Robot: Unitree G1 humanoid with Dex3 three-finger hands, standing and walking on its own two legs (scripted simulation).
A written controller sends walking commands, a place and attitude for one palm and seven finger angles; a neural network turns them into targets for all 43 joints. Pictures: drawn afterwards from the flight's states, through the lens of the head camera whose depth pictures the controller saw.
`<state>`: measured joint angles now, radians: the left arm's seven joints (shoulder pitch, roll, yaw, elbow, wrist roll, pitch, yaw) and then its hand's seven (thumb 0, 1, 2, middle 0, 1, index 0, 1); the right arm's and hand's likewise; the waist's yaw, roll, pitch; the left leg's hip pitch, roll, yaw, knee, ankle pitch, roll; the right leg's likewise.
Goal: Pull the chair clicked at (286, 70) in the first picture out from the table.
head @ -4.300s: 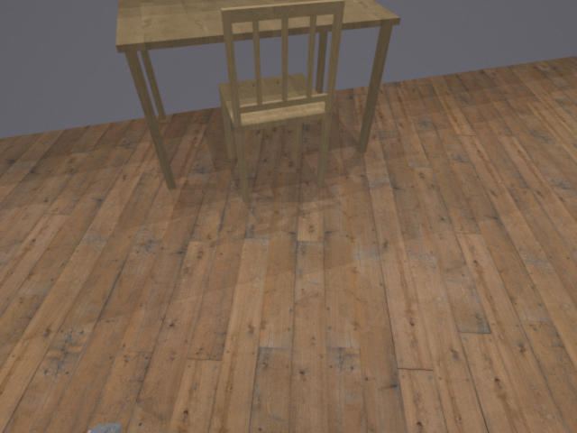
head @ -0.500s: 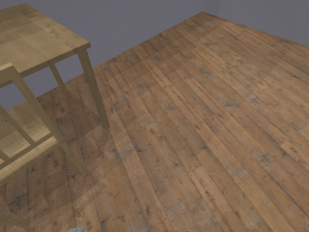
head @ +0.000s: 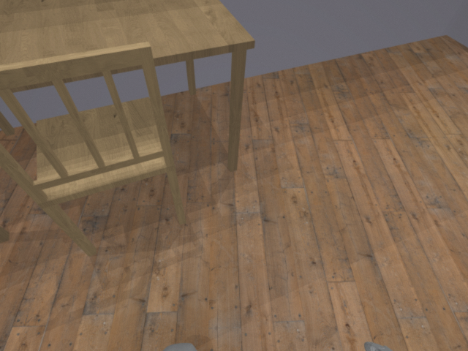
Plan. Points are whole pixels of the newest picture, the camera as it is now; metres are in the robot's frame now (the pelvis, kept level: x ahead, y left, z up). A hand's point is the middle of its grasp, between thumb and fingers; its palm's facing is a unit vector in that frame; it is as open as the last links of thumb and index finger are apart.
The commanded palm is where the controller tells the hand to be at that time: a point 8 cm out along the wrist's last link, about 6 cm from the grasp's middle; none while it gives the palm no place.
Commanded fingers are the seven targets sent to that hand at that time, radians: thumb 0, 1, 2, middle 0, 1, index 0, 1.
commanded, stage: turn to face it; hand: left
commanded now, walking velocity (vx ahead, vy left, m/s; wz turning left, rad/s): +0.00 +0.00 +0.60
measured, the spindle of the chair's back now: (82, 128) +0.62 +0.47 -0.08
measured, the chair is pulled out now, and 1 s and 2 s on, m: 0.00 0.00 0.00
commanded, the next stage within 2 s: take the last steps up to it in 0.74 s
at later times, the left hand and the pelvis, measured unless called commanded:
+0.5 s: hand out of the picture +0.07 +0.24 -0.15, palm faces +0.25 -0.94 -0.25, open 7.4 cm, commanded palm none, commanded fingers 0.00 0.90 0.90 -0.20 -0.30 -0.20 -0.30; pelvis -0.01 +0.01 +0.01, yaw +15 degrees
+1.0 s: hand out of the picture -0.09 +0.17 -0.15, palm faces +0.48 -0.85 -0.23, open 7.4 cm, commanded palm none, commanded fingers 0.00 0.90 0.90 -0.20 -0.30 -0.20 -0.30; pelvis -0.02 -0.01 +0.01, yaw +27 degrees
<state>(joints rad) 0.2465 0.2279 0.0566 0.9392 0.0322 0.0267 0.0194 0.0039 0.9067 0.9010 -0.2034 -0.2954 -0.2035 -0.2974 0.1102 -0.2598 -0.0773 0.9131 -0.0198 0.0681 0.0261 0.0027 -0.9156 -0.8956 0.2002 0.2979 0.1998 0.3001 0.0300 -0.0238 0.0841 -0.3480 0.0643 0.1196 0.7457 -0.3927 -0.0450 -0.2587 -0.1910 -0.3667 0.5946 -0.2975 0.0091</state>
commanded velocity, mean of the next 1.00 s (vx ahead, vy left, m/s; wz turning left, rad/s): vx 0.05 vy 0.01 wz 0.37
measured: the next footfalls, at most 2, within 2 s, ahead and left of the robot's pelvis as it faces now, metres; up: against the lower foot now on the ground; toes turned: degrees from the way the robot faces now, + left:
left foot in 0.02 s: +0.04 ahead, +0.11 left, +0.00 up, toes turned +9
right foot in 0.60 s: +0.05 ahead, -0.11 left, +0.00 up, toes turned +16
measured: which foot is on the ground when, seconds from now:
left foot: up 0.00-0.00, down 0.02-0.60, up 0.62-1.00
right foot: down 0.00-0.02, up 0.04-0.58, down 0.60-1.00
